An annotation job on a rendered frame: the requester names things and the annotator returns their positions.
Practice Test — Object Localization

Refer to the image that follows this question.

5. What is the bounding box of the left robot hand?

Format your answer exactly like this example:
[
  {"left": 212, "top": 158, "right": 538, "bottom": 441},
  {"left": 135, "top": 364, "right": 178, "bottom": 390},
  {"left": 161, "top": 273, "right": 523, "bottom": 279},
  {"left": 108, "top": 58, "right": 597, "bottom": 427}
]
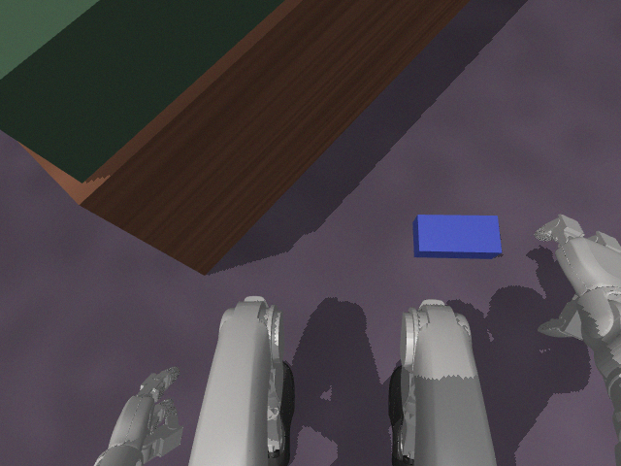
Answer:
[{"left": 108, "top": 367, "right": 183, "bottom": 464}]

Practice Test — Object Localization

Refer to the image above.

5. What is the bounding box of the left robot foot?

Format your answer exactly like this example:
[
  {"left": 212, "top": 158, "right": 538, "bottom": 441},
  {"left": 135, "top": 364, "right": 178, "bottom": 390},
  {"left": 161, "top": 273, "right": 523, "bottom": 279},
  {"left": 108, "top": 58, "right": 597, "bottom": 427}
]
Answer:
[{"left": 268, "top": 362, "right": 295, "bottom": 466}]

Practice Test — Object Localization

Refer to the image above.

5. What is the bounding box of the carton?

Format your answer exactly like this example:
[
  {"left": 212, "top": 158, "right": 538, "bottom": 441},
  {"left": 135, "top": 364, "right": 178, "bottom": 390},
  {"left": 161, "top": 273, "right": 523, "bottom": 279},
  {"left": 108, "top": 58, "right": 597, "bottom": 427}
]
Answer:
[{"left": 412, "top": 215, "right": 502, "bottom": 259}]

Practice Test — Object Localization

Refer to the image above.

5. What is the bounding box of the left robot arm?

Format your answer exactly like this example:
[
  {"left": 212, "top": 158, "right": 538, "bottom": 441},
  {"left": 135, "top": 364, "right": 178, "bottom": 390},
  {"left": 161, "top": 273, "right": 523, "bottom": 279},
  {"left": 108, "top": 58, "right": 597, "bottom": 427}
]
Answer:
[{"left": 94, "top": 446, "right": 144, "bottom": 466}]

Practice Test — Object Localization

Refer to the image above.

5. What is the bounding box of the right robot arm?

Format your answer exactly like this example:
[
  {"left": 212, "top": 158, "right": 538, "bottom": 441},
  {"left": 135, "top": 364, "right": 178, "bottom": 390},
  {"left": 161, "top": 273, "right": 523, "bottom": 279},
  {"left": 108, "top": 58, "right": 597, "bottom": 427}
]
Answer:
[{"left": 576, "top": 286, "right": 621, "bottom": 466}]

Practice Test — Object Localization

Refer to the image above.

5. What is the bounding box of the bed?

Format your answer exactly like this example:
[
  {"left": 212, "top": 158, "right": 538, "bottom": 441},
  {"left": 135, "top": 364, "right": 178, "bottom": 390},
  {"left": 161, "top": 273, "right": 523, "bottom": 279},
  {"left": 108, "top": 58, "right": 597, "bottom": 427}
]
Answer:
[{"left": 0, "top": 0, "right": 470, "bottom": 276}]

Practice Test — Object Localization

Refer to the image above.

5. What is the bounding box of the right robot hand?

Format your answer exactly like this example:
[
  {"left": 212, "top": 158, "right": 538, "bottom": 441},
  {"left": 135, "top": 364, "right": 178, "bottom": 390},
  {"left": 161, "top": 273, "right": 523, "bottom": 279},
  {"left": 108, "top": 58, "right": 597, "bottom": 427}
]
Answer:
[{"left": 535, "top": 214, "right": 621, "bottom": 341}]

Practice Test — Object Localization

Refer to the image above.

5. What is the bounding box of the right robot foot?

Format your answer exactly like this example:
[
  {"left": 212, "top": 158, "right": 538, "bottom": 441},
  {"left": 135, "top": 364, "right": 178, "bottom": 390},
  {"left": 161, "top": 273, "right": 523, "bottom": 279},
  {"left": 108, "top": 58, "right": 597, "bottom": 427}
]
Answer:
[{"left": 388, "top": 365, "right": 414, "bottom": 466}]

